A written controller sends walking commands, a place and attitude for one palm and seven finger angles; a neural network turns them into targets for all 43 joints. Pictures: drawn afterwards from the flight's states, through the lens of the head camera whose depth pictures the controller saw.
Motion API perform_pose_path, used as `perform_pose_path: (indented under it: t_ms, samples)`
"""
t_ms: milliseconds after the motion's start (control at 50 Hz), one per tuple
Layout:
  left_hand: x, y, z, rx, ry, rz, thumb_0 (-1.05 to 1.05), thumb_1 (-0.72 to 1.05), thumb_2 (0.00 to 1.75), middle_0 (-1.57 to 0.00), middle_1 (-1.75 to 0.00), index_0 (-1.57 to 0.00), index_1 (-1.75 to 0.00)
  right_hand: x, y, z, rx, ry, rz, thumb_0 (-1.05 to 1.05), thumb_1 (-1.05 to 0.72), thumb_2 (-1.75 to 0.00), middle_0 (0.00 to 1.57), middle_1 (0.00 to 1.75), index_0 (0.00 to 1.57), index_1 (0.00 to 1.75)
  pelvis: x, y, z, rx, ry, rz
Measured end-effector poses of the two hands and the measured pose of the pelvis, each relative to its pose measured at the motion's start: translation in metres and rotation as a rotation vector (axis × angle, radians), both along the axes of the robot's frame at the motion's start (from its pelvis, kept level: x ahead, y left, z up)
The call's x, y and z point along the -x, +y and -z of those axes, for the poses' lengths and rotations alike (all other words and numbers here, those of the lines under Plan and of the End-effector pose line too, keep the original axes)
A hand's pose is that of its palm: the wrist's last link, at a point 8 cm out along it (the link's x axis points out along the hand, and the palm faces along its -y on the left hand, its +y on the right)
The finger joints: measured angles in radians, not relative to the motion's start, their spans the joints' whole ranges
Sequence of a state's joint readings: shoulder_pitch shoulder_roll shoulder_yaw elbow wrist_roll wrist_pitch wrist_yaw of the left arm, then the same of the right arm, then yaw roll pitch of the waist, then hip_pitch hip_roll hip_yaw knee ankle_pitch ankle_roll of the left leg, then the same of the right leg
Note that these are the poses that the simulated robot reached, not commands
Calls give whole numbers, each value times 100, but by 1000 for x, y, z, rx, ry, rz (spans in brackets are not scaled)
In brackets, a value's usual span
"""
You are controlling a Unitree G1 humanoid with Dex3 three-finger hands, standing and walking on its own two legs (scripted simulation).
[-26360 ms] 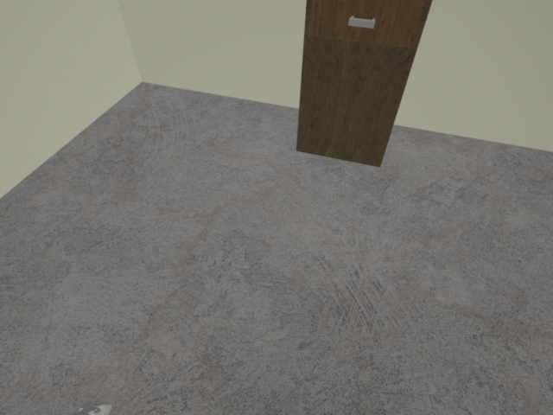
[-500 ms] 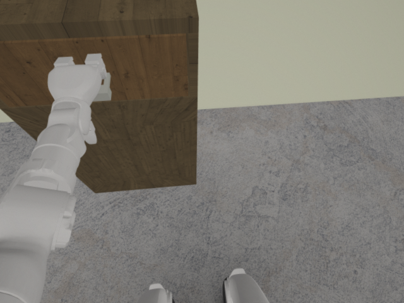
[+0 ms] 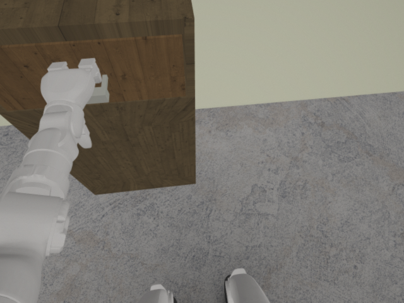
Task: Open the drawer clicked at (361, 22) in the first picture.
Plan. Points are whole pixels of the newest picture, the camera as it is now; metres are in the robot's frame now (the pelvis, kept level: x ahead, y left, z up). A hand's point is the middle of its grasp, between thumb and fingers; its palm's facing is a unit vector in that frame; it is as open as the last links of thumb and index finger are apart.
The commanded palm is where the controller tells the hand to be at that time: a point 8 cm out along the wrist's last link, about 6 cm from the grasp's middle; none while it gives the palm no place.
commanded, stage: lift the fingers back up to retry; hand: left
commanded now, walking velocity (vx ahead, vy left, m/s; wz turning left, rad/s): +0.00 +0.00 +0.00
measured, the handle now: (83, 88) +0.57 +0.22 +0.03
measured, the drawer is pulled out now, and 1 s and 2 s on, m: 0.00 0.00 0.00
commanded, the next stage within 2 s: re-aim the fingers above the handle in 0.56 s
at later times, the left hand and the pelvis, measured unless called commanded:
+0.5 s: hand (67, 84) +0.52 +0.21 +0.10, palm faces -0.03 +0.00 -1.00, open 13.8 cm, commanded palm +0.50 +0.21 +0.15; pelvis +0.03 +0.00 +0.03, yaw +1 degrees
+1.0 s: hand (73, 85) +0.52 +0.21 +0.09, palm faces -0.05 +0.00 -1.00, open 13.8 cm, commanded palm +0.50 +0.21 +0.15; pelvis +0.04 -0.01 +0.03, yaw +1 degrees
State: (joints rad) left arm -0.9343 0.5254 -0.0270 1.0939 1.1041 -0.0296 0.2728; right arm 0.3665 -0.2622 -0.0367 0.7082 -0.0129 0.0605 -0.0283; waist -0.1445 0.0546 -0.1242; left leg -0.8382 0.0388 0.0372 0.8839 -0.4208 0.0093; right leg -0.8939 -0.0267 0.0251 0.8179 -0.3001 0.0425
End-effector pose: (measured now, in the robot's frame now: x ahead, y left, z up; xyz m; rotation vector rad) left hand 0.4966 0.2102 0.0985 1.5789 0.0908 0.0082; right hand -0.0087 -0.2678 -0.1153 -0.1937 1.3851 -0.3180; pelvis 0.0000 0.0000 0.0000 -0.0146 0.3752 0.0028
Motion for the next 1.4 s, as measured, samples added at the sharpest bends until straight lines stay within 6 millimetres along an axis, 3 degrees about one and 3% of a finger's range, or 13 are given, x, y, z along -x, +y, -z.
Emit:
perform_pose_path:
  t_ms: [160, 420, 600, 1040, 1400]
  samples:
    - [4, 4, -23, 13, -49, 28, 0, -49, 30, -32, -120, -31, -120, -19, 3, -9, -8, -16, -16, 0, -90, -90, 20, 30, 20, 30, -13, 2, -11, 5, -35, -10]
    - [-1, 1, -55, 9, -33, 1, 0, -49, 30, -32, -120, -32, -120, -70, 0, -21, -20, -114, -42, 0, -90, -90, 20, 30, 20, 30, -30, 0, -26, 0, -93, -14]
    - [0, 1, -51, 2, 0, 15, 0, -49, 30, -32, -120, -32, -120, -89, -5, -23, -18, -133, -66, 0, -90, -90, 20, 30, 20, 30, -35, -5, -29, -5, -96, -16]
    - [-6, -7, -50, 9, -6, 20, 0, -49, 30, -32, -120, -32, -120, -68, -11, -22, -12, -80, -32, 0, -90, -90, 20, 30, 20, 30, -36, -9, -29, -6, -92, -11]
    - [-8, 0, -47, -4, -5, 17, 0, -49, 30, -32, -120, -32, -120, -57, -8, -23, -1, -74, -31, 0, -90, -90, 20, 30, 20, 30, -30, -5, -27, -5, -82, -14]
